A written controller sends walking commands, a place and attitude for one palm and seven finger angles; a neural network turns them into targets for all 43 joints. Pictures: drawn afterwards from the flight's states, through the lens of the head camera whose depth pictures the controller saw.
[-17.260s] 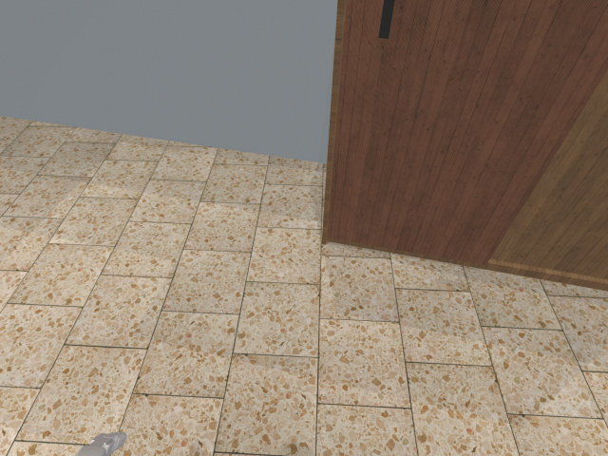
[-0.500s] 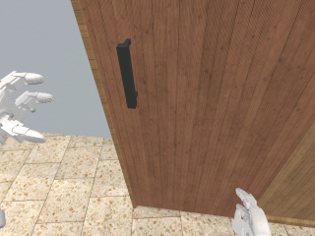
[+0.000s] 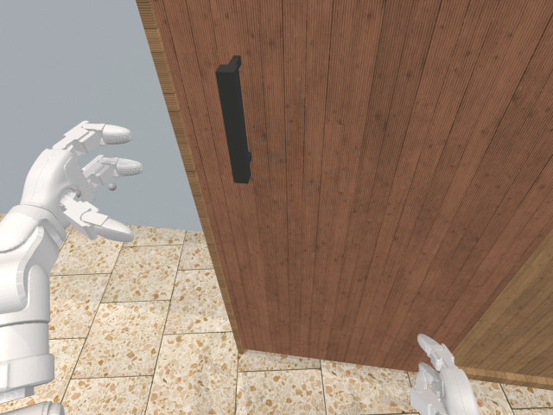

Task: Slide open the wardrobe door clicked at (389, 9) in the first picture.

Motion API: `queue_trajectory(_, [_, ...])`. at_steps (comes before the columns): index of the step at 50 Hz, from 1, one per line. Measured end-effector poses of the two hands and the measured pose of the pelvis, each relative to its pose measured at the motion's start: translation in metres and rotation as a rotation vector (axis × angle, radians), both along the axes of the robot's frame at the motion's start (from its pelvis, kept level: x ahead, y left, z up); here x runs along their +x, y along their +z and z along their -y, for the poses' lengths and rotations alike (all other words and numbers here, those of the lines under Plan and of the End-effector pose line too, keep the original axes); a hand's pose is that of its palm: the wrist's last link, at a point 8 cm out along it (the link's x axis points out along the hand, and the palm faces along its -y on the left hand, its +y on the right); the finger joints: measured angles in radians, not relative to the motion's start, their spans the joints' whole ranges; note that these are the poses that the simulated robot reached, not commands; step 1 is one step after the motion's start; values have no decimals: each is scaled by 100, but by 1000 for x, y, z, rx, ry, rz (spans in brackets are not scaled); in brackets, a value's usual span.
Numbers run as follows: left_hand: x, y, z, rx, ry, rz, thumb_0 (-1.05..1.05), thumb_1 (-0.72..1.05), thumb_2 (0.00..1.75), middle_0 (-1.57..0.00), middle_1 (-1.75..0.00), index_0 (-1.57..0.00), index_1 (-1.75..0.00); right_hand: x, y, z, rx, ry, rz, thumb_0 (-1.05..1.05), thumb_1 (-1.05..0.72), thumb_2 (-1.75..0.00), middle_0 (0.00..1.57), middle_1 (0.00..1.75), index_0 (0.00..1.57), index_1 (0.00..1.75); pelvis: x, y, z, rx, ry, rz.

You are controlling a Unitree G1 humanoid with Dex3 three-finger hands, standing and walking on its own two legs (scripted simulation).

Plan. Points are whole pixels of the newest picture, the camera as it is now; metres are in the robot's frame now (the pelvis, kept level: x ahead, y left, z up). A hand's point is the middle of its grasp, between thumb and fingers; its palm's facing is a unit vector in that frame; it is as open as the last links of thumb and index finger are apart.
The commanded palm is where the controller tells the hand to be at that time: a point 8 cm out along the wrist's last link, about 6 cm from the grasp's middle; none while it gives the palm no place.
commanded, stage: move the hooked fingers beside the handle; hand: left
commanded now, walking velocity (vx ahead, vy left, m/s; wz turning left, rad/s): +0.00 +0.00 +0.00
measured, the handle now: (239, 122) +0.47 +0.11 +0.22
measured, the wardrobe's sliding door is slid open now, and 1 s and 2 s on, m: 0.00 0.00 0.00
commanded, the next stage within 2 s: none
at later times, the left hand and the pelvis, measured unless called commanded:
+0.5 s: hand (151, 155) +0.39 +0.22 +0.21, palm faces +0.04 -1.00 -0.04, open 13.9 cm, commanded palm +0.36 +0.26 +0.23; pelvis +0.01 -0.01 +0.00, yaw -1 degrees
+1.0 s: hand (180, 143) +0.43 +0.19 +0.20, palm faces +0.01 -1.00 -0.04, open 13.8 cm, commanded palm +0.40 +0.24 +0.22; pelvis +0.02 -0.01 +0.00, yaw -2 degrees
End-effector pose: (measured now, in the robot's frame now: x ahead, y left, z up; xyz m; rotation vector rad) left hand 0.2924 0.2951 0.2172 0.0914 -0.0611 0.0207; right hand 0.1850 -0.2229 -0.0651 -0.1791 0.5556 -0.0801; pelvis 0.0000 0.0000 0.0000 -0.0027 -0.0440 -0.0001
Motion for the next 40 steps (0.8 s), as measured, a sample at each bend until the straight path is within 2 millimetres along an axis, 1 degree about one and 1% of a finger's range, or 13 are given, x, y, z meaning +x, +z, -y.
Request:
queue_trajectory(2, [5,3,9,-15,-30,36,-1,-50,30,-30,-120,-30,-120,-1,0,-1,-7,-1,-6,1,-91,-90,20,30,20,30,0,0,0,1,1,1])
queue_trajectory(5, [18,8,15,-28,-35,56,-1,-50,30,-30,-120,-31,-120,-3,0,-3,-4,-11,-10,1,-91,-90,20,30,20,30,0,1,0,2,-1,1])
queue_trajectory(8, [33,10,18,-34,-18,26,-1,-50,30,-30,-120,-31,-120,-5,-1,-3,7,-23,-13,1,-91,-90,21,30,20,30,0,1,0,3,-5,-3])
queue_trajectory(12, [49,6,22,-26,-5,-30,-1,-50,30,-30,-120,-31,-120,-11,-4,1,21,-45,-31,1,-91,-90,21,30,20,30,1,2,0,5,-14,-14])
queue_trajectory(18, [59,1,30,-50,-26,-19,-1,-50,30,-30,-120,-31,-120,-21,-9,11,8,-68,-76,1,-91,-90,21,30,20,30,6,2,2,7,-21,-23])
queue_trajectory(25, [70,-4,23,-49,18,-37,-1,-50,30,-30,-120,-31,-120,-27,-12,25,-14,-101,-112,1,-91,-90,21,30,20,30,10,2,6,6,-24,-29])
queue_trajectory(27, [73,-5,24,-41,18,-47,-1,-50,30,-30,-120,-31,-120,-27,-12,29,-20,-106,-119,1,-91,-90,20,30,20,30,11,2,7,5,-21,-32])
queue_trajectory(30, [78,-3,31,-35,-4,-40,-1,-50,30,-30,-120,-30,-120,-27,-14,32,-25,-111,-128,1,-91,-90,20,30,20,30,13,2,7,5,-19,-35])
queue_trajectory(34, [88,1,46,-53,-48,-19,-1,-50,30,-30,-120,-30,-120,-24,-15,32,-23,-111,-132,1,-91,-90,20,30,20,30,15,2,8,6,-17,-39])
queue_trajectory(37, [97,-2,52,-74,-49,-41,-1,-50,30,-30,-120,-31,-120,-23,-15,31,-13,-119,-132,1,-91,-90,20,30,20,30,16,2,9,7,-22,-46])
queue_trajectory(40, [106,-8,52,-71,-25,-80,-1,-50,30,-30,-120,-31,-120,-24,-16,31,-3,-129,-136,1,-91,-90,20,30,20,30,18,2,10,8,-28,-53])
